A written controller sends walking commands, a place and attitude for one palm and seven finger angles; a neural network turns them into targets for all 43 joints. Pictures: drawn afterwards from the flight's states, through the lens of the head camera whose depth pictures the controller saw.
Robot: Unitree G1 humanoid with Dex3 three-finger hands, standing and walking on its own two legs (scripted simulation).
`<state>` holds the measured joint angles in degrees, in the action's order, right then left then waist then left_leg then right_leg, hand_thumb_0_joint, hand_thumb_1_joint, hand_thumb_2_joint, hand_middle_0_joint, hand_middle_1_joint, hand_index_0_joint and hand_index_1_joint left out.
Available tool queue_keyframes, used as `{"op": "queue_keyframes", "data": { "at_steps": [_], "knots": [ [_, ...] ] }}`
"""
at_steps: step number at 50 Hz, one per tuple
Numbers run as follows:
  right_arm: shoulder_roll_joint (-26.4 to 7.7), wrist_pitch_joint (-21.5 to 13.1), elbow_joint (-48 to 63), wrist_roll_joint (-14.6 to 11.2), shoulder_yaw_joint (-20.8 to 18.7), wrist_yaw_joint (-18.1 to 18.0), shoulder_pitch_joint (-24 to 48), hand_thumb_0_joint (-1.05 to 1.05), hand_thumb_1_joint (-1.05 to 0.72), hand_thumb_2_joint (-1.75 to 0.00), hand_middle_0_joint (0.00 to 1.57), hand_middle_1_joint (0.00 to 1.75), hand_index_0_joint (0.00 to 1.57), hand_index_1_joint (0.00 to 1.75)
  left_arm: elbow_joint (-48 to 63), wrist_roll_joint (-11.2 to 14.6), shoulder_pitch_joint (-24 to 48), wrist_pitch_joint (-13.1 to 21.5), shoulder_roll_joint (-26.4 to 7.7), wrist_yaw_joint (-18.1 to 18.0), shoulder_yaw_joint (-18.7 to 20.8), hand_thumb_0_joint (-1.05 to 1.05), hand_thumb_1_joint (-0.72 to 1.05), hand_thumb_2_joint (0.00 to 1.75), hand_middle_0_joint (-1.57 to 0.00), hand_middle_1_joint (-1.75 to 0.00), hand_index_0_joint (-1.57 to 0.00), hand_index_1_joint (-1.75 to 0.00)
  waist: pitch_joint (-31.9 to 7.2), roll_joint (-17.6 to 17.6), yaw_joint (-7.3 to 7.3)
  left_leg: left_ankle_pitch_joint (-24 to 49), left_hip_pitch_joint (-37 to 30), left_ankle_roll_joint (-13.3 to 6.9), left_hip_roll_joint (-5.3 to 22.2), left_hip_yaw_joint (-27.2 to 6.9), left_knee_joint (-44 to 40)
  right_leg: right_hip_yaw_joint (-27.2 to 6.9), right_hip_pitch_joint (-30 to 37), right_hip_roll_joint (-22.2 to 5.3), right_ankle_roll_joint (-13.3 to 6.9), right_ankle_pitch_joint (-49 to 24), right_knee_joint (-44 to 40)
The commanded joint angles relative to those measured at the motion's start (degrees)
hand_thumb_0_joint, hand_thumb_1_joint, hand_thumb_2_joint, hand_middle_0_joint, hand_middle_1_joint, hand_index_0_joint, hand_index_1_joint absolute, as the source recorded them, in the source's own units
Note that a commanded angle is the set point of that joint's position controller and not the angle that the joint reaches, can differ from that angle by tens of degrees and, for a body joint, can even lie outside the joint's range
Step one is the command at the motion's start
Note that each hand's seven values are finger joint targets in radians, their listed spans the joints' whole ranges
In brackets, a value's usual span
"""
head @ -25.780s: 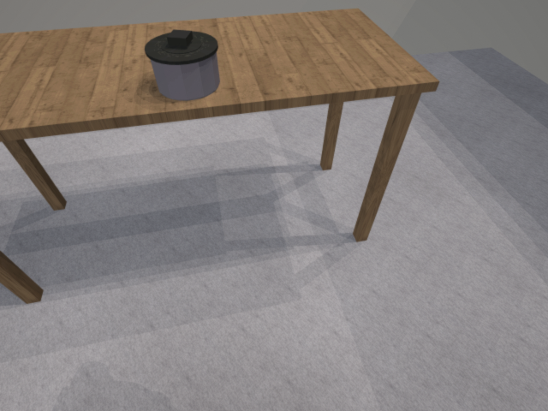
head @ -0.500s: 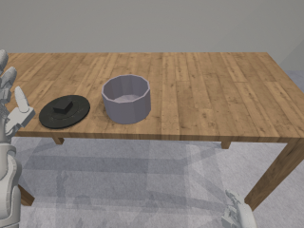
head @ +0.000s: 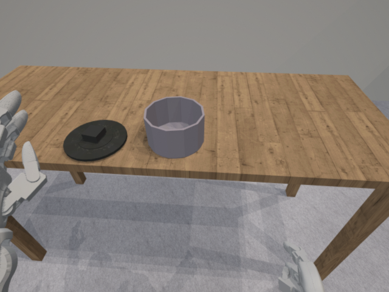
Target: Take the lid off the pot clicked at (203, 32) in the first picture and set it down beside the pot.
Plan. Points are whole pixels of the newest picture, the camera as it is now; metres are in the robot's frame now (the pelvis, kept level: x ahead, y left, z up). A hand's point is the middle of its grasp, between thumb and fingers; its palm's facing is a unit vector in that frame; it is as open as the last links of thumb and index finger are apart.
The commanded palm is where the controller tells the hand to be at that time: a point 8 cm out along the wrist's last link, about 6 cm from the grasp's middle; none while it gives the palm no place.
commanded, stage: draw the hand back to the body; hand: left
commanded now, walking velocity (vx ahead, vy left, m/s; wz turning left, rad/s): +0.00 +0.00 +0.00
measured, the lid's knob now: (94, 133) +0.49 +0.37 +0.05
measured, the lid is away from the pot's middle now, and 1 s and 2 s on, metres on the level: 0.24 0.24 0.24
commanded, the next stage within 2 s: step back with the hand held close in 0.04 s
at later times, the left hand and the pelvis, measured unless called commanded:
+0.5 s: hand (26, 193) +0.17 +0.26 +0.22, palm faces +0.35 -0.79 -0.50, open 7.4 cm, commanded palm +0.10 +0.31 +0.24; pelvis -0.03 +0.03 -0.01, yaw +0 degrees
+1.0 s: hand out of the picture +0.09 +0.28 +0.23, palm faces +0.48 -0.78 -0.40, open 7.4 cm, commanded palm +0.02 +0.33 +0.24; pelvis -0.10 +0.04 -0.02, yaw +2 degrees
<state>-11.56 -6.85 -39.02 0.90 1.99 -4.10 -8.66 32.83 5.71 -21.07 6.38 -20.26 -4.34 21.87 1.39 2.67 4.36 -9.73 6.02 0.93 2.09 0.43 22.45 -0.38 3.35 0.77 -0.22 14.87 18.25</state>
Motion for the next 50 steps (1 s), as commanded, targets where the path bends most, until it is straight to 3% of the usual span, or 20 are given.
{"op": "queue_keyframes", "data": {
  "at_steps": [1,7,8,9,10,12,16,18,21,25,32,36,39,41,43,45,46,47,48,50],
  "knots": [
    [-5.6,-3.8,9.4,-0.3,-2.2,-0.5,9.5,0.0,-0.9,-0.9,0.2,0.3,0.2,0.3,11.2,-0.1,8.0,3.3,-9.9,-0.7,5.1,0.0,0.9,0.9,-0.2,-0.3,-0.2,-0.3,-1.9,1.1,-0.49,4.8,-8.8,-2.8,-0.9,1.2,-2.3,2.1,-12.6,0.3,-0.7,-7.9,-5.4],
    [-5.6,-4.1,9.1,-0.1,-2.1,-0.6,9.5,0.0,-0.9,-0.9,0.2,0.3,0.2,0.3,11.1,-0.2,9.1,3.1,-10.9,-1.1,6.0,0.0,0.9,0.9,-0.2,-0.3,-0.2,-0.3,-2.1,1.9,-0.28,3.8,-8.3,-2.6,-0.9,0.8,-2.6,2.0,-12.3,0.1,-0.9,-6.5,-5.6],
    [-8.1,-2.4,12.3,-0.9,-2.6,-0.1,9.6,0.0,-0.9,-0.9,0.2,0.3,0.2,0.3,18.5,-1.3,18.1,5.8,-20.5,-1.9,13.5,0.0,0.9,0.9,-0.2,-0.3,-0.2,-0.3,2.0,1.1,-2.28,-0.8,-2.0,-3.6,-0.4,-0.7,1.3,-3.2,-18.2,-3.2,-0.6,-8.7,-7.4],
    [-7.2,-1.3,11.2,-0.7,-2.6,-0.1,8.8,0.0,-0.9,-0.9,0.2,0.3,0.2,0.3,11.9,-1.1,11.7,6.0,-15.2,-1.6,9.8,0.0,0.9,0.9,-0.2,-0.3,-0.2,-0.3,2.5,-3.1,-3.07,-1.6,0.1,-3.5,-1.0,-1.7,3.9,-3.1,-18.6,-4.8,-0.9,-8.1,-7.5],
    [-7.0,-0.6,12.0,-1.1,-3.0,0.2,7.9,0.0,-0.9,-0.9,0.2,0.3,0.2,0.3,10.3,-1.3,6.1,5.5,-12.7,-1.2,7.9,0.0,0.9,0.9,-0.2,-0.3,-0.2,-0.3,1.4,-4.8,-3.18,-0.4,-0.4,-3.5,-0.9,-1.8,6.1,-3.6,-20.0,-6.1,-1.3,-8.8,-7.0],
    [-7.5,0.5,12.8,-1.2,-3.6,0.6,6.6,0.0,-0.9,-0.9,0.2,0.3,0.2,0.3,11.6,-1.2,1.6,5.9,-12.1,-0.9,7.5,0.0,0.9,0.9,-0.2,-0.3,-0.2,-0.3,-1.8,-2.7,-3.82,3.9,-1.1,-3.4,0.0,-1.6,6.0,-1.8,-19.0,-6.6,-1.4,-12.9,-4.1],
    [-7.9,2.2,14.9,-1.7,-4.3,0.5,5.2,0.0,-0.9,-0.9,0.2,0.3,0.2,0.3,15.9,-0.6,-3.0,6.4,-14.2,-1.3,9.8,0.0,0.9,0.9,-0.2,-0.3,-0.2,-0.3,-6.8,1.5,-3.77,14.6,-1.3,-3.5,2.2,-2.7,3.1,0.3,-15.8,-4.4,0.0,-16.9,1.5],
    [-8.4,2.7,15.8,-1.9,-4.8,0.4,4.5,0.0,-0.9,-0.9,0.2,0.3,0.2,0.3,18.2,-0.9,-3.7,7.0,-15.1,-1.5,10.8,0.0,0.9,0.9,-0.2,-0.3,-0.2,-0.3,-8.5,1.3,-3.74,18.6,-0.8,-3.6,3.4,-3.8,2.5,0.9,-15.0,-3.2,0.5,-16.4,3.6],
    [-8.5,2.9,16.7,-2.0,-5.2,0.4,4.0,0.0,-0.9,-0.9,0.2,0.3,0.2,0.3,21.3,-0.6,-6.9,7.8,-17.0,-2.0,13.0,0.0,0.9,0.9,-0.2,-0.3,-0.2,-0.3,-11.2,2.9,-3.19,19.9,0.1,-3.8,4.3,-4.9,1.6,1.5,-13.9,-2.1,0.7,-14.5,6.1],
    [-8.7,2.4,17.0,-2.0,-5.6,0.4,3.1,0.0,-0.9,-0.9,0.2,0.3,0.2,0.3,22.1,-0.7,-8.5,8.7,-16.9,-2.7,14.2,0.0,0.9,0.9,-0.2,-0.3,-0.2,-0.3,-10.4,5.8,-3.47,9.6,6.3,-3.8,5.5,-6.4,-1.0,1.3,-12.8,-1.5,0.5,-8.5,7.8],
    [-8.5,0.6,16.3,-2.1,-5.7,0.1,1.6,0.0,-0.9,-0.9,0.2,0.3,0.2,0.3,19.0,-1.0,-7.5,10.1,-15.7,-4.1,14.0,0.0,0.9,0.9,-0.2,-0.3,-0.2,-0.3,-4.9,4.7,-4.9,-15.8,15.1,-3.1,4.7,-7.3,-3.3,0.0,-16.1,-1.9,-0.6,4.2,4.9],
    [-8.4,0.1,14.7,-2.0,-6.1,-0.2,0.5,0.0,-0.9,-0.9,0.2,0.3,0.2,0.3,18.6,-1.5,-5.3,10.6,-16.8,-5.0,13.9,0.0,0.9,0.9,-0.2,-0.3,-0.2,-0.3,-4.0,-1.5,-5.44,-14.4,8.2,-1.5,1.3,-4.1,7.4,-4.6,-27.9,-6.6,-2.9,13.6,-2.8],
    [-7.8,0.0,13.6,-2.0,-5.9,-0.4,0.2,0.0,-0.9,-0.9,0.2,0.3,0.2,0.3,17.4,-1.7,-3.7,10.4,-15.1,-5.7,11.9,0.0,0.9,0.9,-0.2,-0.3,-0.2,-0.3,-3.9,-5.0,-6.11,-9.6,5.1,-1.4,0.8,-4.1,13.4,-5.0,-32.2,-9.5,-3.6,7.0,-1.7],
    [-8.1,-0.1,13.9,-2.0,-5.8,-0.7,0.8,0.0,-0.9,-0.9,0.2,0.3,0.2,0.3,17.8,-1.7,-2.8,10.3,-15.8,-5.9,12.3,0.0,0.9,0.9,-0.2,-0.3,-0.2,-0.3,-3.6,-3.4,-6.18,-10.6,6.5,-1.7,2.0,-5.8,9.8,-3.1,-31.3,-7.4,-2.8,6.4,0.8],
    [-8.4,-0.3,14.9,-2.1,-5.5,-1.0,1.6,0.0,-0.9,-0.9,0.2,0.3,0.2,0.3,18.1,-1.5,-2.6,10.7,-15.0,-6.0,12.1,0.0,0.9,0.9,-0.2,-0.3,-0.2,-0.3,-2.1,1.9,-5.89,-18.1,12.2,-2.6,5.2,-10.2,1.1,-0.4,-27.9,-3.3,-1.3,11.2,5.1],
    [-9.2,-0.8,16.1,-1.9,-5.4,-1.1,2.9,0.0,-0.9,-0.9,0.2,0.3,0.2,0.3,18.8,-2.0,-2.3,10.9,-14.7,-6.0,13.0,0.0,0.9,0.9,-0.2,-0.3,-0.2,-0.3,-1.9,13.4,-5.22,-34.2,26.1,-4.5,10.3,-17.0,-13.8,2.4,-16.0,2.7,-0.3,12.6,18.4],
    [-9.1,-0.9,16.7,-1.7,-5.5,-1.1,3.2,0.0,-0.9,-0.9,0.2,0.3,0.2,0.3,20.0,-2.2,-1.5,11.3,-15.7,-6.0,13.8,0.0,0.9,0.9,-0.2,-0.3,-0.2,-0.3,-2.5,17.3,-4.92,-37.4,30.5,-5.5,12.3,-19.4,-17.8,2.5,-11.8,4.4,-0.1,11.5,25.0],
    [-8.4,-0.8,16.0,-1.2,-5.8,-0.9,2.1,0.0,-0.9,-0.9,0.2,0.3,0.2,0.3,19.2,-2.1,-2.4,11.4,-16.0,-5.7,14.4,0.0,0.9,0.9,-0.2,-0.3,-0.2,-0.3,-3.8,16.1,-4.82,-34.8,31.4,-6.0,12.4,-18.3,-16.8,2.0,-10.5,4.4,-0.4,10.5,27.4],
    [-7.9,-0.9,15.9,-1.1,-6.0,-0.3,2.0,0.0,-0.9,-0.9,0.2,0.3,0.2,0.3,19.5,-1.9,-3.2,11.3,-16.1,-5.3,14.3,0.0,0.9,0.9,-0.2,-0.3,-0.2,-0.3,-5.1,12.0,-4.54,-30.7,30.0,-5.9,11.5,-16.6,-14.4,1.9,-10.3,3.9,-0.8,10.8,24.9],
    [-7.3,-0.6,15.8,-1.4,-6.3,0.5,2.3,0.0,-0.9,-0.9,0.2,0.3,0.2,0.3,20.5,-1.8,-5.7,11.3,-16.4,-4.9,14.3,0.0,0.9,0.9,-0.2,-0.3,-0.2,-0.3,-5.6,7.8,-4.48,-25.2,26.5,-3.7,6.9,-9.8,-6.2,1.1,-11.8,0.9,-2.1,11.2,11.8]
  ]
}}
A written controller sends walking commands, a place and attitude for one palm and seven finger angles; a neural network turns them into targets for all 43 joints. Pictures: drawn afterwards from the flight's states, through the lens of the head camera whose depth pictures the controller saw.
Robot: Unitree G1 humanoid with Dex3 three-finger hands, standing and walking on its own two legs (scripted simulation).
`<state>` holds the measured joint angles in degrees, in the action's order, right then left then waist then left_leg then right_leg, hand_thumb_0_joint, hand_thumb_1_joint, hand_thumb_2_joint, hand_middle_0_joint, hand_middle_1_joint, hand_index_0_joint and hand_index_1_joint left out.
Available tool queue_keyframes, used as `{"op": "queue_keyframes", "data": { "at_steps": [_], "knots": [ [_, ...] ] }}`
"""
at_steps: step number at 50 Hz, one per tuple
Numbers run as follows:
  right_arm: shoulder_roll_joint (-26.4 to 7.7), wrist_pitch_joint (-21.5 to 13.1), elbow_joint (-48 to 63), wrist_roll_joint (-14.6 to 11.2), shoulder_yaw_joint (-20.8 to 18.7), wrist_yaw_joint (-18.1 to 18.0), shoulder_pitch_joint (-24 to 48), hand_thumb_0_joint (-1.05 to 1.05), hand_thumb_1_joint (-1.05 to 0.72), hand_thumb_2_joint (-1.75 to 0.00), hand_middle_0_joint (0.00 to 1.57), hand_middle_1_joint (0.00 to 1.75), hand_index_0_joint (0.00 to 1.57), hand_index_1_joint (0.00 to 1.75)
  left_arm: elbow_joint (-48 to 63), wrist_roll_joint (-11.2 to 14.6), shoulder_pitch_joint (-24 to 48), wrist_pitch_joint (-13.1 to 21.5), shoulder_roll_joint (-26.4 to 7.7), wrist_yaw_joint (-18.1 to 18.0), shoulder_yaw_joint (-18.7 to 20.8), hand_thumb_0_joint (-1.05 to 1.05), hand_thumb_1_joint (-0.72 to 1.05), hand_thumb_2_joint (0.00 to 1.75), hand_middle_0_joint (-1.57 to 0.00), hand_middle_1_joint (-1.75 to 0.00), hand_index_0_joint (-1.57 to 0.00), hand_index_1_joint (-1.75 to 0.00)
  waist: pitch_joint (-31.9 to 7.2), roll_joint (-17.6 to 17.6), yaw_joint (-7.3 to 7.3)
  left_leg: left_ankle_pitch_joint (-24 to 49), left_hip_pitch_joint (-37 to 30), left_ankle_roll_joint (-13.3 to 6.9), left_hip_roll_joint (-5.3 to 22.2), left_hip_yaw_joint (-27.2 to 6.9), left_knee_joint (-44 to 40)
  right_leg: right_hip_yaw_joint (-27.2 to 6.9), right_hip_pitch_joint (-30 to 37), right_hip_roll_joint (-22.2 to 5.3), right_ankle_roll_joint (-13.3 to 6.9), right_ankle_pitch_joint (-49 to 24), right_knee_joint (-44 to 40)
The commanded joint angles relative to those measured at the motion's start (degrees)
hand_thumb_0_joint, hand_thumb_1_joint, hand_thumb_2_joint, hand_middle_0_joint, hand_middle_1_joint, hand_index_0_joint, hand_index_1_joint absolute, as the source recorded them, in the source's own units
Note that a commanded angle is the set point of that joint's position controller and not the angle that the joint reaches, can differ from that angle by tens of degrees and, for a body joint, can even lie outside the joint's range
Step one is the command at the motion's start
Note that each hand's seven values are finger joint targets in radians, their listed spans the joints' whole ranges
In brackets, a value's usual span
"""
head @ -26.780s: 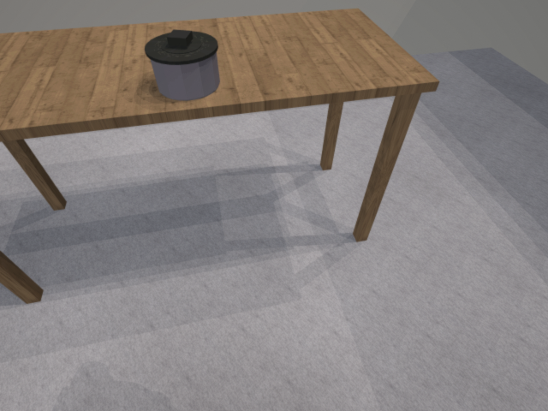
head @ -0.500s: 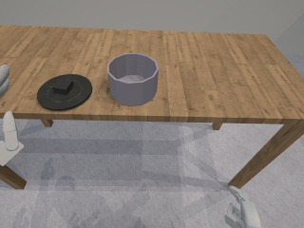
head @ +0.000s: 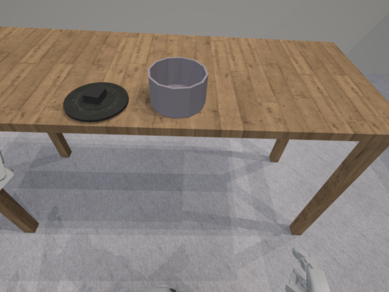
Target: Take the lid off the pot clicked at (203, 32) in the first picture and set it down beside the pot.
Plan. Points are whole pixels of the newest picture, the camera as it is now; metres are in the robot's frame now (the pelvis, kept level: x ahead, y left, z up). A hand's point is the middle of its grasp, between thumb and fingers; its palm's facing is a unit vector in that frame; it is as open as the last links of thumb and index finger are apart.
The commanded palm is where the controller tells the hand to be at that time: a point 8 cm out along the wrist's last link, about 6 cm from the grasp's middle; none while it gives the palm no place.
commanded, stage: step back with the hand held close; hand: left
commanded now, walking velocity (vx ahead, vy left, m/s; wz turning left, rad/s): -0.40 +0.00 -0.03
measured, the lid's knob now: (95, 94) +0.60 +0.30 +0.07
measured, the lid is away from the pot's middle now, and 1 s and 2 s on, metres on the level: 0.24 0.24 0.24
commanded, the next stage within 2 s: stop stepping back and stand still in 0.30 s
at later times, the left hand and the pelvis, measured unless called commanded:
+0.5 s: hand out of the picture +0.11 +0.22 +0.22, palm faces +0.28 -0.84 -0.47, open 7.4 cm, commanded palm +0.04 +0.29 +0.25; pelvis -0.10 +0.02 -0.01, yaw -3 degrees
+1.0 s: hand out of the picture +0.03 +0.29 +0.25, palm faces +0.45 -0.81 -0.37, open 7.4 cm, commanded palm -0.03 +0.34 +0.25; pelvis -0.16 +0.06 +0.00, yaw -1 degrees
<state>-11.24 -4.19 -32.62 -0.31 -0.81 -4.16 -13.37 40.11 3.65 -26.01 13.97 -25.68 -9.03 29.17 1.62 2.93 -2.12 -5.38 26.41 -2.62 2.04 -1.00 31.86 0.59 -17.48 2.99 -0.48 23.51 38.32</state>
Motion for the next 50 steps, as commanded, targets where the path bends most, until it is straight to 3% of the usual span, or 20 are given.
{"op": "queue_keyframes", "data": {
  "at_steps": [1,2,4,8,9,11,16,19,20,21,22,24,26,30,35,38,41,44,47,50],
  "knots": [
    [-7.1,-3.1,9.4,0.1,-3.4,0.7,6.6,0.0,-0.9,-0.9,0.2,0.3,0.2,0.3,14.1,0.3,-2.1,3.8,-12.9,-0.3,8.1,0.0,0.9,0.9,-0.2,-0.3,-0.2,-0.3,-6.0,2.4,1.77,-25.1,1.2,1.7,2.9,-4.6,-7.7,-4.6,3.1,-5.6,-3.6,4.8,-17.4],
    [-6.5,-2.9,8.1,0.3,-3.2,0.8,5.7,0.0,-0.9,-0.9,0.2,0.3,0.2,0.3,15.3,0.5,-0.9,4.4,-12.9,-0.4,7.2,0.0,0.9,0.9,-0.2,-0.3,-0.2,-0.3,-5.8,-4.2,1.09,-17.4,-6.1,3.5,-0.8,-1.6,5.8,-14.8,-5.8,-14.5,-6.6,2.4,-25.7],
    [-6.3,-2.7,5.6,0.0,-3.8,1.0,4.8,0.0,-0.9,-0.9,0.2,0.3,0.2,0.3,13.5,0.3,1.1,3.6,-13.0,-1.1,7.9,0.0,0.9,0.9,-0.2,-0.3,-0.2,-0.3,-9.5,-12.3,1.62,-18.2,-10.1,3.5,-2.4,-1.3,24.2,-18.3,-11.1,-23.5,-9.9,-8.0,-26.7],
    [-7.2,-2.1,5.8,-0.5,-2.4,0.0,5.8,0.0,-0.9,-0.9,0.2,0.3,0.2,0.3,11.1,0.4,4.4,2.4,-9.7,-0.8,4.6,0.0,0.9,0.9,-0.2,-0.3,-0.2,-0.3,-2.5,-3.5,-0.87,-8.0,-9.9,1.8,2.1,-4.3,-4.9,-5.0,-6.2,-11.5,-3.0,-20.9,-10.6],
    [-8.8,-2.6,6.5,-0.4,-3.1,-0.6,6.9,0.0,-0.9,-0.9,0.2,0.3,0.2,0.3,12.3,0.6,4.9,3.2,-10.0,-1.0,5.3,0.0,0.9,0.9,-0.2,-0.3,-0.2,-0.3,-3.1,7.0,0.19,3.9,-7.5,-1.1,9.2,-11.7,-11.2,-1.3,-4.0,-4.6,0.5,-17.6,-2.5],
    [-8.5,-3.7,6.5,-0.3,-4.2,0.0,6.2,0.0,-0.9,-0.9,0.2,0.3,0.2,0.3,12.3,1.8,5.5,4.4,-10.7,-0.5,5.6,0.0,0.9,0.9,-0.2,-0.3,-0.2,-0.3,-8.1,11.2,-0.15,12.0,-8.2,-4.5,16.9,-16.3,-14.7,-3.8,-4.5,0.7,0.4,6.6,12.4],
    [-7.5,-4.5,6.7,0.6,-4.3,2.2,6.3,0.0,-0.9,-0.9,0.2,0.3,0.2,0.3,16.5,2.0,-1.1,2.6,-11.5,-0.1,8.0,0.0,0.9,0.9,-0.2,-0.3,-0.2,-0.3,-14.0,8.7,1.73,15.0,-11.2,-5.3,14.1,-11.6,-10.6,-2.9,-2.0,0.2,1.1,4.7,8.2],
    [-7.5,-4.1,7.9,0.5,-3.4,2.2,7.8,0.0,-0.9,-0.9,0.2,0.3,0.2,0.3,19.2,1.5,-1.8,2.2,-11.4,0.4,6.4,0.0,0.9,0.9,-0.2,-0.3,-0.2,-0.3,-11.1,10.4,2.03,-10.8,-1.1,-1.7,11.3,-8.7,-14.2,1.0,9.3,-0.4,0.3,-4.4,-6.8],
    [-17.7,-3.9,-5.3,-0.4,-5.9,2.2,6.9,0.0,-0.9,-0.9,0.2,0.3,0.2,0.3,-40.6,-4.1,-4.2,-11.1,5.8,8.6,-21.1,0.0,0.9,0.9,-0.2,-0.3,-0.2,-0.3,-9.1,3.1,-1.61,4.0,3.9,0.3,7.1,-11.4,14.5,-9.6,2.4,-13.4,-2.9,-26.7,-7.1],
    [-4.2,-3.7,8.9,-2.0,-4.2,2.9,6.4,0.0,-0.9,-0.9,0.2,0.3,0.2,0.3,25.4,1.9,7.0,-1.5,-11.2,2.9,5.1,0.0,0.9,0.9,-0.2,-0.3,-0.2,-0.3,-11.9,-6.6,1.57,-20.7,-16.8,5.1,0.6,-2.4,11.6,-4.8,-6.4,-13.9,-4.4,-12.9,-22.3],
    [-7.6,-4.2,9.8,-0.6,-3.6,0.6,7.4,0.0,-0.9,-0.9,0.2,0.3,0.2,0.3,25.8,1.0,4.7,2.9,-22.4,1.2,12.2,0.0,0.9,0.9,-0.2,-0.3,-0.2,-0.3,-9.6,-14.7,1.12,-21.1,-10.4,4.5,-3.5,1.3,18.0,-14.1,-11.3,-18.7,-7.0,3.9,-26.7],
    [-6.2,-2.5,8.8,-1.7,-3.2,0.8,6.7,0.0,-0.9,-0.9,0.2,0.3,0.2,0.3,22.1,1.3,-2.0,1.2,-15.6,-0.1,9.3,0.0,0.9,0.9,-0.2,-0.3,-0.2,-0.3,-11.7,-15.8,1.64,-19.3,-3.4,3.5,-1.9,-1.9,25.2,-17.5,0.1,-22.0,-9.8,-20.7,-20.5],
    [-5.3,-2.1,8.9,-1.5,-2.1,0.0,7.6,0.0,-0.9,-0.9,0.2,0.3,0.2,0.3,21.2,1.1,-1.6,0.4,-13.1,-0.9,8.5,0.0,0.9,0.9,-0.2,-0.3,-0.2,-0.3,-8.2,-9.9,-0.25,-16.4,-13.0,2.4,0.7,-3.3,14.2,-11.8,-7.7,-18.6,-7.1,-10.4,-17.7],
    [-7.7,-3.6,8.7,-1.1,-1.5,-1.1,7.4,0.0,-0.9,-0.9,0.2,0.3,0.2,0.3,12.4,0.9,3.3,1.2,-11.2,-1.9,7.7,0.0,0.9,0.9,-0.2,-0.3,-0.2,-0.3,-0.5,14.7,0.91,-44.3,6.0,-0.8,10.5,-20.3,-26.2,2.5,5.0,1.7,0.0,6.2,3.2],
    [-6.7,-3.0,7.6,-1.1,-2.4,0.6,7.1,0.0,-0.9,-0.9,0.2,0.3,0.2,0.3,4.4,-0.5,1.7,-0.1,-9.8,0.9,4.4,0.0,0.9,0.9,-0.2,-0.3,-0.2,-0.3,-4.0,5.8,1.5,-33.7,6.3,1.1,2.9,-7.9,-17.3,2.8,15.2,0.1,-1.6,4.6,-11.6],
    [-7.8,-0.7,5.9,0.6,-3.0,1.3,5.4,0.0,-0.9,-0.9,0.2,0.3,0.2,0.3,11.3,0.3,2.8,0.8,-13.3,2.0,5.6,0.0,0.9,0.9,-0.2,-0.3,-0.2,-0.3,-6.1,-9.1,0.48,-12.7,-7.3,3.6,-3.9,1.7,21.0,-18.6,-5.5,-20.4,-10.1,7.7,-29.8],
    [-6.7,-1.6,6.8,-0.4,-2.5,1.1,5.8,0.0,-0.9,-0.9,0.2,0.3,0.2,0.3,10.5,0.0,3.3,0.0,-10.7,1.1,3.7,0.0,0.9,0.9,-0.2,-0.3,-0.2,-0.3,-0.7,-13.6,0.28,-19.0,-7.1,2.3,-0.6,-1.2,17.2,-16.7,-9.4,-19.0,-8.2,14.3,-29.6],
    [-6.7,-3.1,6.2,-0.3,-1.1,-0.3,6.8,0.0,-0.9,-0.9,0.2,0.3,0.2,0.3,10.9,-0.6,4.4,1.1,-9.0,-0.5,2.5,0.0,0.9,0.9,-0.2,-0.3,-0.2,-0.3,0.8,-1.9,0.2,-18.4,-14.3,0.1,0.2,-0.3,-6.5,-8.8,-5.8,-12.1,-5.2,7.4,-20.5],
    [-7.7,-4.5,7.5,-0.9,-1.5,-0.4,7.5,0.0,-0.9,-0.9,0.2,0.3,0.2,0.3,14.2,-0.5,6.3,2.0,-10.9,-1.0,4.3,0.0,0.9,0.9,-0.2,-0.3,-0.2,-0.3,-2.2,13.6,1.1,-32.6,-10.7,-4.0,12.4,-17.7,-19.5,1.0,-2.8,-1.3,0.2,1.3,-1.2],
    [-6.4,-5.5,6.7,-0.2,-1.2,0.1,6.7,0.0,-0.9,-0.9,0.2,0.3,0.2,0.3,11.5,-0.8,5.2,0.5,-9.6,-0.7,4.1,0.0,0.9,0.9,-0.2,-0.3,-0.2,-0.3,-0.1,9.8,0.52,-37.4,-4.2,-5.4,13.2,-20.0,-23.7,-0.1,-1.8,-0.3,-0.1,1.3,5.8]
  ]
}}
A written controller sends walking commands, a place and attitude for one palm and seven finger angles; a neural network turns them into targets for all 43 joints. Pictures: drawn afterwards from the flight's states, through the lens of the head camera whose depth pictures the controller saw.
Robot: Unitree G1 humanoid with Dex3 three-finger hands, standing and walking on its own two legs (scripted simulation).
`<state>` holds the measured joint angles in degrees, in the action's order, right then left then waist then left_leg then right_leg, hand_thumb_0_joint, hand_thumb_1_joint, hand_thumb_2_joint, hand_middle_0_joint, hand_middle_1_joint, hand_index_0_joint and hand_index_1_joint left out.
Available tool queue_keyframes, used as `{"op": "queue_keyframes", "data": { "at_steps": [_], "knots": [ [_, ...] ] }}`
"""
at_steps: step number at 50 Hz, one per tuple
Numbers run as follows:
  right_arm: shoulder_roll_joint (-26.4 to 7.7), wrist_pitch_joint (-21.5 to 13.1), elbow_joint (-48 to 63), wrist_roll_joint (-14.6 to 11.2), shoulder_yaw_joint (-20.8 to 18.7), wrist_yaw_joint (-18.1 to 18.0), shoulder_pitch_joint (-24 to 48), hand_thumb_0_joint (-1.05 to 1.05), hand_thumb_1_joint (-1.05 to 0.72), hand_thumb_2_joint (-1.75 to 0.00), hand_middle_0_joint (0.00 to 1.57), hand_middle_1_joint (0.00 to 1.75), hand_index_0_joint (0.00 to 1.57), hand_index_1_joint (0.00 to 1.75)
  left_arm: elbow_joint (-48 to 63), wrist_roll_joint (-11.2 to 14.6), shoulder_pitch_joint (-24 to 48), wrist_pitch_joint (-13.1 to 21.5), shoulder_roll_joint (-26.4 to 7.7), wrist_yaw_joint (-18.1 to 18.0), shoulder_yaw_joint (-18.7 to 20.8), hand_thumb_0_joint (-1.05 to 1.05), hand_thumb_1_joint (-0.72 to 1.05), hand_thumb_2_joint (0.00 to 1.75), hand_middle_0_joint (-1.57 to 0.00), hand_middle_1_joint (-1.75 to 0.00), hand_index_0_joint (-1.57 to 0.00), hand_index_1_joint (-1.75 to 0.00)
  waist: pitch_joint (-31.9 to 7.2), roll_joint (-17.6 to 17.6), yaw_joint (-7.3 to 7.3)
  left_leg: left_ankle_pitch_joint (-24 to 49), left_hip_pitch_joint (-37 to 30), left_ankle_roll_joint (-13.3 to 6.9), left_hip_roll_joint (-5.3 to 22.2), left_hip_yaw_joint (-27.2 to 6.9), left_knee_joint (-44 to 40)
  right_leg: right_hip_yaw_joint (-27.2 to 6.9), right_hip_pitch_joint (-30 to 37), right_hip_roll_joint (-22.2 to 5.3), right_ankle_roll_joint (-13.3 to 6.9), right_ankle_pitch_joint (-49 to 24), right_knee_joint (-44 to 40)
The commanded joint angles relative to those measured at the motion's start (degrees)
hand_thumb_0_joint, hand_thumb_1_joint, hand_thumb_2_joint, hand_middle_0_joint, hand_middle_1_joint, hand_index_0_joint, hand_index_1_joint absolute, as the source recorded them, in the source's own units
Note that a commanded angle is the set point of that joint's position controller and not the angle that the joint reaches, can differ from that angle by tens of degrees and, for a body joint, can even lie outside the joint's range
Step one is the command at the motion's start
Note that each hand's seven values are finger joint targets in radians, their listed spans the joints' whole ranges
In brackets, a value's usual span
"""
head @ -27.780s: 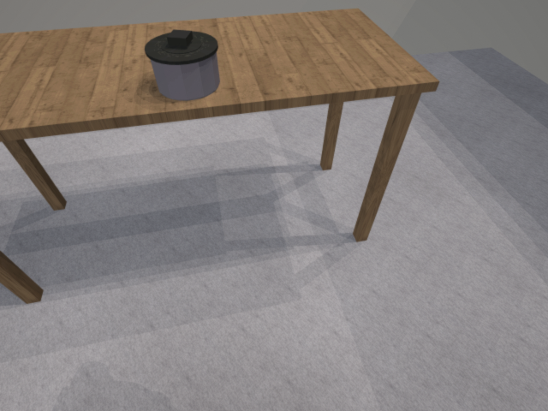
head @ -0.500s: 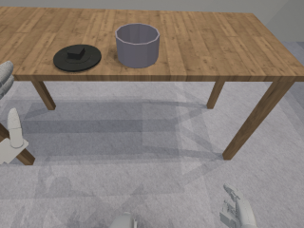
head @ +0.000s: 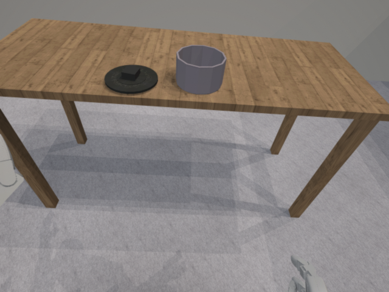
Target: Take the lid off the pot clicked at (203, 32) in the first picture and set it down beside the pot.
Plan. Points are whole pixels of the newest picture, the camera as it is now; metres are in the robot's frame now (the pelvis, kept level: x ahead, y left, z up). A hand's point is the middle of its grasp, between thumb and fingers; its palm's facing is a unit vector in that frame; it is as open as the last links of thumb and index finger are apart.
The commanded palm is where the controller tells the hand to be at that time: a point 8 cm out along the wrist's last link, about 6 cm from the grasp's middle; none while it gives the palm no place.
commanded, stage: stop stepping back and stand still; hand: left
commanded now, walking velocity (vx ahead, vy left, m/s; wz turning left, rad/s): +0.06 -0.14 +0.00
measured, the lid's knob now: (131, 72) +0.76 +0.25 +0.06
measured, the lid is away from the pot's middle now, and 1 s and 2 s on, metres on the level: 0.24 0.24 0.24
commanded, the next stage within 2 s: let the arm hang, fingers relaxed in 0.10 s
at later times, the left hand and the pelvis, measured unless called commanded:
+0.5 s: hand out of the picture +0.09 +0.15 -0.18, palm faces +0.11 -0.98 -0.14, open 7.0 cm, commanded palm none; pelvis +0.02 -0.02 -0.01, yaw +2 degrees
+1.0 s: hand out of the picture +0.03 +0.15 -0.17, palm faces +0.05 -0.98 -0.21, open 7.3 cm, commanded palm none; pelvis +0.03 -0.02 +0.01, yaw +1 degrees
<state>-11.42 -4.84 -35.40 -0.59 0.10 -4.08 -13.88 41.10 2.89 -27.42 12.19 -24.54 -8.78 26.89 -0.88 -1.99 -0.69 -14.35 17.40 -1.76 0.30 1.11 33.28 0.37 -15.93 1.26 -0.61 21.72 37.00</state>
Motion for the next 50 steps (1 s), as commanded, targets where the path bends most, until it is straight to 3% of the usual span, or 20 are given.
{"op": "queue_keyframes", "data": {
  "at_steps": [1,2,4,5,7,9,10,11,12,14,16,18,21,24,25,28,31,35,47,50],
  "knots": [
    [-6.3,-5.3,9.3,0.2,-2.2,0.4,7.1,0.0,-0.9,-0.9,0.2,0.3,0.2,0.3,11.4,0.1,5.7,2.2,-11.2,-0.8,6.8,0.0,0.9,0.9,-0.2,-0.3,-0.2,-0.3,0.7,11.5,-0.49,-22.6,1.3,-5.6,14.1,-20.5,-23.5,0.6,-3.2,1.0,0.1,3.1,3.6],
    [-6.0,-5.2,9.1,0.1,-2.0,0.5,7.4,0.0,-0.9,-0.9,0.2,0.3,0.2,0.3,11.5,0.2,4.1,2.1,-10.5,-0.8,5.9,0.0,0.9,0.9,-0.2,-0.3,-0.2,-0.3,-0.4,9.9,-0.17,-16.3,-1.4,-4.8,13.4,-17.4,-20.7,1.0,-1.5,0.2,0.1,1.9,-2.9],
    [-6.8,-4.3,9.3,0.1,-1.9,0.4,8.1,0.0,-0.9,-0.9,0.2,0.3,0.2,0.3,11.6,0.1,2.7,1.5,-9.9,-0.6,4.9,0.0,0.9,0.9,-0.2,-0.3,-0.2,-0.3,-1.7,10.4,-0.46,-11.3,-0.3,-2.7,10.1,-11.2,-16.7,1.7,6.1,0.3,-0.3,-4.1,-13.0],
    [-7.0,-4.0,9.5,0.3,-2.0,0.3,8.0,0.0,-0.9,-0.9,0.2,0.3,0.2,0.3,11.9,0.1,3.1,1.7,-10.7,-0.6,5.7,0.0,0.9,0.9,-0.2,-0.3,-0.2,-0.3,-2.4,9.2,-0.61,-9.6,1.0,-2.1,8.4,-9.4,-15.0,0.1,8.7,-0.6,-1.0,-5.6,-14.7],
    [-6.6,-3.7,9.1,0.8,-1.7,0.2,7.8,0.0,-0.9,-0.9,0.2,0.3,0.2,0.3,10.6,0.5,3.3,2.0,-11.1,-0.5,6.4,0.0,0.9,0.9,-0.2,-0.3,-0.2,-0.3,-2.3,9.0,-0.91,-3.9,0.0,-1.2,6.3,-6.7,-11.6,-4.1,7.8,-3.7,-2.5,-10.0,-16.2],
    [-6.6,-3.3,8.5,0.3,-2.4,0.4,7.1,0.0,-0.9,-0.9,0.2,0.3,0.2,0.3,9.6,1.0,0.9,2.0,-11.3,-0.5,7.3,0.0,0.9,0.9,-0.2,-0.3,-0.2,-0.3,-4.1,2.3,-0.45,-1.6,-1.9,-0.7,4.8,-4.9,-7.3,-7.8,7.5,-5.4,-2.6,-11.6,-17.1],
    [-14.2,-6.0,-5.8,-1.2,-6.2,4.5,5.3,0.0,-0.9,-0.9,0.2,0.3,0.2,0.3,-43.8,-5.2,0.6,-7.4,6.0,7.3,-19.8,0.0,0.9,0.9,-0.2,-0.3,-0.2,-0.3,-3.8,-0.6,-3.1,14.6,1.7,0.4,6.1,-4.1,6.8,-2.6,0.2,-11.8,-4.0,-30.6,-5.7],
    [-10.1,-4.0,-7.0,-0.2,-6.7,4.6,0.8,0.0,-0.9,-0.9,0.2,0.3,0.2,0.3,-46.3,-5.6,-0.8,-11.2,7.6,8.0,-19.9,0.0,0.9,0.9,-0.2,-0.3,-0.2,-0.3,-7.3,-2.6,-2.57,21.7,-3.5,1.4,6.0,-3.8,6.6,-3.5,-0.9,-10.3,-4.1,-34.2,-3.8],
    [-9.7,-1.8,-6.4,-0.3,-5.8,4.3,0.6,0.0,-0.9,-0.9,0.2,0.3,0.2,0.3,-47.6,-4.9,1.4,-12.0,8.6,8.2,-20.9,0.0,0.9,0.9,-0.2,-0.3,-0.2,-0.3,-8.5,-2.8,-1.57,18.6,-2.4,0.6,6.4,-4.6,6.4,-1.7,-1.9,-9.8,-3.9,-25.9,-3.8],
    [-9.1,1.3,-4.7,0.6,-4.4,4.2,1.7,0.0,-0.9,-0.9,0.2,0.3,0.2,0.3,-52.8,-5.0,5.5,-12.3,7.6,8.4,-21.1,0.0,0.9,0.9,-0.2,-0.3,-0.2,-0.3,-5.2,-7.7,-0.55,11.3,1.9,-1.7,6.7,-7.7,4.2,-1.0,-2.6,-7.6,-3.3,-14.0,-4.4],
    [-8.6,2.5,-4.3,1.5,-3.9,3.8,1.9,0.0,-0.9,-0.9,0.2,0.3,0.2,0.3,-59.2,-4.9,10.4,-12.9,6.8,8.1,-21.5,0.0,0.9,0.9,-0.2,-0.3,-0.2,-0.3,-1.2,-11.7,-0.55,11.9,4.7,-1.8,4.9,-7.9,4.0,-3.2,-1.0,-8.3,-4.5,-16.5,-6.0],
    [-7.8,3.8,-5.8,2.0,-3.8,3.2,1.9,0.0,-0.9,-0.9,0.2,0.3,0.2,0.3,-66.8,-4.4,13.8,-13.5,5.8,7.7,-22.1,0.0,0.9,0.9,-0.2,-0.3,-0.2,-0.3,1.3,-8.0,-0.57,11.6,3.9,-1.2,3.4,-5.7,3.7,-4.9,0.4,-9.5,-5.0,-19.8,-8.4],
    [-6.4,4.8,-9.0,2.0,-3.0,2.6,1.4,0.0,-0.9,-0.9,0.2,0.3,0.2,0.3,-77.7,-3.8,15.2,-13.3,4.5,7.4,-22.8,0.0,0.9,0.9,-0.2,-0.3,-0.2,-0.3,4.3,3.7,-0.51,11.6,1.3,-0.7,3.6,-5.9,-0.3,-5.5,0.6,-8.3,-4.5,-17.6,-10.6],
    [-5.7,4.7,-13.2,1.7,-2.4,1.9,-0.9,0.0,-0.9,-0.9,0.2,0.3,0.2,0.3,-87.3,-3.1,12.5,-12.5,5.3,7.6,-23.7,0.0,0.9,0.9,-0.2,-0.3,-0.2,-0.3,1.2,12.3,0.12,11.2,0.0,-1.3,5.1,-7.3,-5.8,-3.9,6.3,-5.8,-3.2,-15.3,-11.3],
    [-4.8,4.6,-13.9,2.0,-2.7,1.6,-1.8,0.0,-0.9,-0.9,0.2,0.3,0.2,0.3,-88.7,-3.3,11.0,-12.4,7.6,7.4,-22.8,0.0,0.9,0.9,-0.2,-0.3,-0.2,-0.3,-0.8,15.3,0.25,10.0,-0.7,-1.5,5.5,-7.6,-6.8,-3.2,7.9,-5.6,-3.1,-15.0,-11.8],
    [-4.1,5.0,-16.5,1.5,-2.6,1.4,-4.1,0.0,-0.9,-0.9,0.2,0.3,0.2,0.3,-93.2,-3.0,10.6,-12.3,7.7,7.5,-24.0,0.0,0.9,0.9,-0.2,-0.3,-0.2,-0.3,-1.8,13.0,0.2,7.0,-1.6,-1.7,5.7,-7.7,-8.2,-2.9,9.9,-5.4,-3.0,-14.2,-14.3],
    [-3.4,5.5,-18.9,1.2,-2.6,1.4,-6.3,0.0,-0.9,-0.9,0.2,0.3,0.2,0.3,-96.7,-2.9,10.6,-12.1,8.4,7.2,-25.0,0.0,0.9,0.9,-0.2,-0.3,-0.2,-0.3,0.6,5.9,-0.33,5.9,-2.4,-1.2,5.4,-6.7,-8.3,-2.9,8.8,-5.7,-3.0,-13.7,-16.9],
    [-2.5,5.6,-21.9,0.9,-2.3,1.3,-8.5,0.0,-0.9,-0.9,0.2,0.3,0.2,0.3,-100.5,-2.7,9.2,-11.9,9.5,6.7,-25.7,0.0,0.9,0.9,-0.2,-0.3,-0.2,-0.3,1.2,2.5,-0.53,7.9,-4.5,-1.0,5.1,-5.5,-8.4,-3.3,8.6,-6.4,-2.8,-15.4,-18.3],
    [0.0,5.6,-27.0,0.9,-2.0,1.1,-8.2,0.0,-0.9,-0.9,0.2,0.3,0.2,0.3,-104.0,-2.8,8.4,-11.9,12.1,5.8,-25.7,0.0,0.9,0.9,-0.2,-0.3,-0.2,-0.3,7.0,1.2,-0.21,7.4,-4.6,-0.9,5.0,-4.9,-10.4,-2.9,5.7,-5.8,-2.3,-13.2,-18.4],
    [0.5,5.4,-27.5,1.0,-2.1,1.0,-8.3,0.0,-0.9,-0.9,0.2,0.3,0.2,0.3,-104.3,-2.8,8.6,-11.7,12.6,5.7,-25.6,0.0,0.9,0.9,-0.2,-0.3,-0.2,-0.3,5.8,2.2,-0.21,9.7,-5.4,-0.9,5.1,-4.5,-10.3,-3.2,6.9,-5.9,-2.3,-15.8,-18.0]
  ]
}}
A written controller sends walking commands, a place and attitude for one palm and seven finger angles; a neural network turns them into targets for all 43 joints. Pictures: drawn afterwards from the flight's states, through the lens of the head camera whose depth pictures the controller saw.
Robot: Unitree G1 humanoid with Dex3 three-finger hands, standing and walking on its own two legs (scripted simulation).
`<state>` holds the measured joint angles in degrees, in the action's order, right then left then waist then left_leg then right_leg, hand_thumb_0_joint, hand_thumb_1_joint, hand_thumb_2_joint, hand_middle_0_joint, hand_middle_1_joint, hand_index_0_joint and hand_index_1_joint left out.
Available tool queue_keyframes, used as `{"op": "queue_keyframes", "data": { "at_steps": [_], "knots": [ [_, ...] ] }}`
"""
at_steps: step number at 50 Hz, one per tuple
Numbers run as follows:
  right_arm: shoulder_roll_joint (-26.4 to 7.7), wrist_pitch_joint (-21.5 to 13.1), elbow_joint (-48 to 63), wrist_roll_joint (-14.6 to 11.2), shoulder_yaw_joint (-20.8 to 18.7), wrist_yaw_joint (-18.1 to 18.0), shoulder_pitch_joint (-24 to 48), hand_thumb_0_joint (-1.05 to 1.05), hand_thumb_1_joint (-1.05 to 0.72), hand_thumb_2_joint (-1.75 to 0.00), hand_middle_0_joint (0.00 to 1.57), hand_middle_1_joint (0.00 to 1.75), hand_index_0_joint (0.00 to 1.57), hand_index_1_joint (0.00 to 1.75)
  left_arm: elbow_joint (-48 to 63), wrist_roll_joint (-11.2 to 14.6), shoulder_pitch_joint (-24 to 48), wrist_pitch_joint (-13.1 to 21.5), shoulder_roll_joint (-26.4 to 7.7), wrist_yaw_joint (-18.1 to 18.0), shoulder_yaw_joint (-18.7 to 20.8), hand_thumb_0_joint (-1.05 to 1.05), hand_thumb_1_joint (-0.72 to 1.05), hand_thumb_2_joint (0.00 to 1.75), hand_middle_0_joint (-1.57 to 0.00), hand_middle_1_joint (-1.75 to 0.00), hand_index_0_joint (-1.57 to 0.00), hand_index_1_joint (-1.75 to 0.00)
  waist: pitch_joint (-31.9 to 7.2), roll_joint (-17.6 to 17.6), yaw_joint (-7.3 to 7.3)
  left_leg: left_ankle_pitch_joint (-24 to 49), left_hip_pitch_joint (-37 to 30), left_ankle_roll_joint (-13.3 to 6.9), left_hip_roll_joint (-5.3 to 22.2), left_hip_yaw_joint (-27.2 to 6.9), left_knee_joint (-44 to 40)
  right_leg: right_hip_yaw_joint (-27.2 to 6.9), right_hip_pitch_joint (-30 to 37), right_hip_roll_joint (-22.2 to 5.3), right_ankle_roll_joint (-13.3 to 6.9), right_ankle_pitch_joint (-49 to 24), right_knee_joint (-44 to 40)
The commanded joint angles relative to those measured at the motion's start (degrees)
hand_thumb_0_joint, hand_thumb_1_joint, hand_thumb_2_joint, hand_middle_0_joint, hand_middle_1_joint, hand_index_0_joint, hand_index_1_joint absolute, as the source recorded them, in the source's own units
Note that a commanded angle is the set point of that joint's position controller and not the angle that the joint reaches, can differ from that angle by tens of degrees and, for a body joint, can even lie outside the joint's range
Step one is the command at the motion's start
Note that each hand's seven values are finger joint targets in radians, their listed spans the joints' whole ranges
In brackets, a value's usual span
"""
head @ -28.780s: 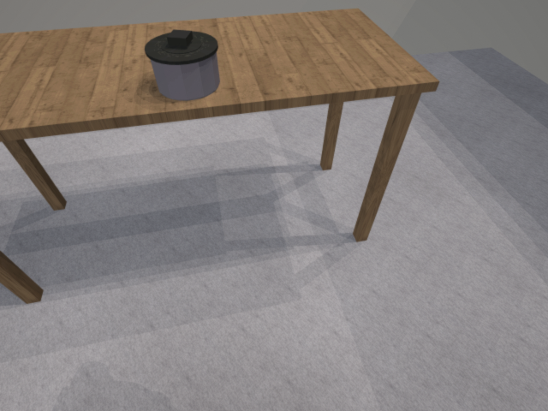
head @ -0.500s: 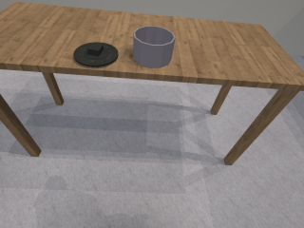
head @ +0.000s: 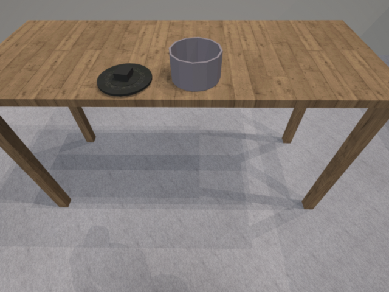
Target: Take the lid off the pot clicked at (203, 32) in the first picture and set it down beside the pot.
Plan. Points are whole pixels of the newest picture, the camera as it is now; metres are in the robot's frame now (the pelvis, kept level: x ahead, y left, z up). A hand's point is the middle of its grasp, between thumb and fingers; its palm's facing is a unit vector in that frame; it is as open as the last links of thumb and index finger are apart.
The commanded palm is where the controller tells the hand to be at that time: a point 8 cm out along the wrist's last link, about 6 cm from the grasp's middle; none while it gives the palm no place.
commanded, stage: let the arm hang, fingers relaxed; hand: left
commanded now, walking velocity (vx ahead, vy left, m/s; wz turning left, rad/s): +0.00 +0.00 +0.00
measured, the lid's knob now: (123, 72) +0.73 +0.26 +0.05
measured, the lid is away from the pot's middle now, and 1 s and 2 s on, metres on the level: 0.24 0.24 0.24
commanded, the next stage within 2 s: look to check the result in 0.30 s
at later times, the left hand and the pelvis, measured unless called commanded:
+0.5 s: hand out of the picture +0.01 +0.15 -0.17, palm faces +0.04 -0.98 -0.21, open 7.3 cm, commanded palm none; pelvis +0.01 -0.01 +0.00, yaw -1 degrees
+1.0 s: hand out of the picture +0.02 +0.14 -0.18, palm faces +0.04 -0.98 -0.21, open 7.3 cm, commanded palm none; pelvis +0.02 -0.02 +0.00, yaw -1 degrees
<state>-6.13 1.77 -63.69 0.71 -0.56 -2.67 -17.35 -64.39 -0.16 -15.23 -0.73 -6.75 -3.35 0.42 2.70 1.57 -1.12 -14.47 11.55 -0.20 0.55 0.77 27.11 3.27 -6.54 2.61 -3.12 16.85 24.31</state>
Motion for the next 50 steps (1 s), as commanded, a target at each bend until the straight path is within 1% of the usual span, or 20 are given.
{"op": "queue_keyframes", "data": {
  "at_steps": [1,5,7,10,12,14,15,23,24,26,28,30,31,34,36,40,42,45,46,50],
  "knots": [
    [-4.5,-1.2,0.8,-0.4,-1.4,-0.4,-4.7,0.0,-0.9,-0.9,0.2,0.3,0.2,0.3,1.3,0.2,-3.8,1.1,-5.2,0.2,1.0,0.0,0.9,0.9,-0.2,-0.3,-0.2,-0.3,2.9,-0.6,0.33,9.5,0.5,-2.5,4.8,-4.4,-4.1,-6.1,-3.2,-7.2,0.2,-10.7,-5.3],
    [-4.6,-1.4,0.8,-0.3,-1.3,-0.6,-4.7,0.0,-0.9,-0.9,0.2,0.3,0.2,0.3,1.3,0.3,-3.5,1.2,-5.3,0.4,1.2,0.0,0.9,0.9,-0.2,-0.3,-0.2,-0.3,1.7,-0.3,0.36,10.8,0.1,-2.5,5.0,-4.0,-4.0,-6.2,-1.7,-7.3,0.2,-13.2,-5.1],
    [-4.6,-1.4,0.8,-0.3,-1.3,-0.6,-4.6,0.0,-0.9,-0.9,0.2,0.3,0.2,0.3,1.5,0.2,-3.3,1.1,-5.5,0.4,1.2,0.0,0.9,0.9,-0.2,-0.3,-0.2,-0.3,2.7,0.1,0.31,10.5,0.1,-2.4,5.1,-3.9,-4.2,-6.1,-2.6,-7.3,0.2,-12.7,-5.1],
    [-4.9,-1.4,0.9,-0.3,-1.4,-0.6,-4.6,0.0,-0.9,-0.9,0.2,0.3,0.2,0.3,1.3,0.3,-3.3,1.3,-5.5,0.4,1.2,0.0,0.9,0.9,-0.2,-0.3,-0.2,-0.3,1.2,-0.4,0.21,11.4,-1.0,-2.3,5.0,-3.6,-3.9,-6.4,-1.7,-7.4,0.3,-14.4,-5.2],
    [-4.8,-1.3,1.0,-0.4,-1.4,-0.6,-4.8,0.0,-0.9,-0.9,0.2,0.3,0.2,0.3,1.6,0.2,-3.1,1.2,-5.5,0.3,1.2,0.0,0.9,0.9,-0.2,-0.3,-0.2,-0.3,2.2,-0.4,0.07,11.0,-0.6,-2.3,5.1,-3.7,-4.1,-6.4,-2.3,-7.3,0.3,-13.9,-5.3],
    [-5.0,-1.4,1.0,-0.4,-1.4,-0.7,-4.7,0.0,-0.9,-0.9,0.2,0.3,0.2,0.3,1.5,0.3,-3.4,1.3,-5.6,0.3,1.2,0.0,0.9,0.9,-0.2,-0.3,-0.2,-0.3,0.9,-1.2,0.17,12.5,-1.4,-2.3,5.1,-3.5,-3.8,-6.3,-1.3,-7.5,0.5,-15.9,-5.2],
    [-5.1,-1.4,0.9,-0.4,-1.3,-0.7,-4.6,0.0,-0.9,-0.9,0.2,0.3,0.2,0.3,1.4,0.3,-3.4,1.4,-5.5,0.3,1.2,0.0,0.9,0.9,-0.2,-0.3,-0.2,-0.3,0.8,-0.7,0.08,12.7,-1.7,-2.2,5.1,-3.3,-3.6,-6.6,-1.2,-7.5,0.5,-16.7,-5.2],
    [-4.8,-1.3,0.7,-0.4,-1.3,-0.8,-4.5,0.0,-0.9,-0.9,0.2,0.3,0.2,0.3,1.4,0.2,-3.8,1.3,-5.3,0.3,1.2,0.0,0.9,0.9,-0.2,-0.3,-0.2,-0.3,2.1,-0.7,0.08,12.1,-1.9,-2.1,5.2,-3.2,-3.9,-6.7,-2.1,-7.3,0.5,-15.8,-5.5],
    [-4.9,-1.4,0.7,-0.4,-1.3,-0.8,-4.7,0.0,-0.9,-0.9,0.2,0.3,0.2,0.3,1.3,0.3,-4.0,1.4,-5.3,0.2,1.3,0.0,0.9,0.9,-0.2,-0.3,-0.2,-0.3,1.0,-1.2,0.06,12.9,-2.4,-2.1,5.2,-3.1,-3.7,-6.7,-1.3,-7.4,0.6,-16.9,-5.5],
    [-4.7,-1.2,0.7,-0.6,-1.4,-0.8,-4.6,0.0,-0.9,-0.9,0.2,0.3,0.2,0.3,1.3,0.2,-4.1,1.4,-5.3,0.1,1.3,0.0,0.9,0.9,-0.2,-0.3,-0.2,-0.3,1.6,-2.1,-0.02,12.4,-2.3,-2.0,5.1,-2.9,-3.5,-6.8,-1.7,-7.4,0.9,-17.6,-5.6],
    [-4.8,-1.3,0.6,-0.4,-1.3,-0.8,-4.6,0.0,-0.9,-0.9,0.2,0.3,0.2,0.3,1.3,0.2,-4.2,1.4,-5.1,0.1,1.3,0.0,0.9,0.9,-0.2,-0.3,-0.2,-0.3,1.6,-0.6,0.03,12.9,-2.6,-2.0,5.2,-2.8,-3.6,-6.8,-1.7,-7.4,0.7,-17.8,-5.4],
    [-4.7,-1.3,0.5,-0.5,-1.3,-0.9,-4.8,0.0,-0.9,-0.9,0.2,0.3,0.2,0.3,1.3,0.3,-4.3,1.5,-5.3,0.0,1.4,0.0,0.9,0.9,-0.2,-0.3,-0.2,-0.3,0.7,-1.4,0.06,13.5,-2.5,-1.9,5.1,-2.4,-3.2,-7.0,-0.3,-7.5,1.2,-20.4,-5.4],
    [-4.6,-1.2,0.7,-0.6,-1.3,-0.9,-4.7,0.0,-0.9,-0.9,0.2,0.3,0.2,0.3,1.3,0.3,-4.5,1.4,-5.3,-0.1,1.3,0.0,0.9,0.9,-0.2,-0.3,-0.2,-0.3,1.3,-2.0,0.07,12.7,-2.4,-1.9,5.0,-2.5,-3.2,-7.0,-1.0,-7.5,1.4,-19.8,-5.5],
    [-4.5,-1.2,0.4,-0.5,-1.3,-0.9,-4.8,0.0,-0.9,-0.9,0.2,0.3,0.2,0.3,1.2,0.3,-4.7,1.5,-5.2,-0.1,1.4,0.0,0.9,0.9,-0.2,-0.3,-0.2,-0.3,0.6,-1.9,0.05,13.2,-2.7,-1.8,5.1,-2.2,-3.1,-7.1,-0.2,-7.6,1.5,-21.4,-5.4],
    [-4.4,-1.0,0.5,-0.6,-1.3,-0.9,-4.9,0.0,-0.9,-0.9,0.2,0.3,0.2,0.3,1.3,0.2,-4.5,1.4,-5.2,-0.2,1.3,0.0,0.9,0.9,-0.2,-0.3,-0.2,-0.3,2.5,-1.8,-0.02,11.9,-1.9,-1.7,5.0,-2.2,-3.4,-7.0,-1.4,-7.4,1.6,-19.7,-5.8],
    [-4.4,-1.2,0.4,-0.5,-1.3,-1.1,-5.2,0.0,-0.9,-0.9,0.2,0.3,0.2,0.3,1.3,0.3,-4.9,1.5,-5.0,-0.2,1.5,0.0,0.9,0.9,-0.2,-0.3,-0.2,-0.3,0.7,-1.7,0.03,13.3,-2.3,-1.8,5.0,-2.0,-3.0,-7.3,0.5,-7.6,1.9,-22.9,-5.5],
    [-4.3,-1.1,0.4,-0.5,-1.3,-1.0,-4.9,0.0,-0.9,-0.9,0.2,0.3,0.2,0.3,1.3,0.3,-4.9,1.4,-4.9,-0.2,1.4,0.0,0.9,0.9,-0.2,-0.3,-0.2,-0.3,2.5,-1.1,0.11,12.0,-2.0,-1.7,5.0,-2.0,-3.2,-7.3,-1.1,-7.5,1.8,-20.4,-5.8],
    [-4.4,-1.2,0.5,-0.5,-1.3,-1.1,-5.1,0.0,-0.9,-0.9,0.2,0.3,0.2,0.3,1.3,0.4,-5.1,1.5,-5.0,-0.2,1.5,0.0,0.9,0.9,-0.2,-0.3,-0.2,-0.3,0.6,-1.9,0.08,13.5,-2.6,-1.7,5.0,-1.9,-2.9,-7.2,0.5,-7.6,2.1,-23.4,-5.5],
    [-4.3,-1.1,0.4,-0.6,-1.3,-1.1,-5.1,0.0,-0.9,-0.9,0.2,0.3,0.2,0.3,1.4,0.3,-4.7,1.4,-5.1,-0.2,1.5,0.0,0.9,0.9,-0.2,-0.3,-0.2,-0.3,2.1,-1.9,0.05,12.3,-2.0,-1.7,4.9,-2.1,-3.1,-7.1,-0.6,-7.5,2.1,-21.6,-5.7],
    [-4.4,-1.2,0.4,-0.5,-1.3,-1.1,-5.1,0.0,-0.9,-0.9,0.2,0.3,0.2,0.3,1.3,0.3,-4.9,1.4,-5.0,-0.1,1.5,0.0,0.9,0.9,-0.2,-0.3,-0.2,-0.3,1.2,-1.4,0.11,13.5,-2.7,-1.8,5.1,-2.0,-3.1,-7.3,-0.2,-7.5,2.0,-22.2,-5.6]
  ]
}}
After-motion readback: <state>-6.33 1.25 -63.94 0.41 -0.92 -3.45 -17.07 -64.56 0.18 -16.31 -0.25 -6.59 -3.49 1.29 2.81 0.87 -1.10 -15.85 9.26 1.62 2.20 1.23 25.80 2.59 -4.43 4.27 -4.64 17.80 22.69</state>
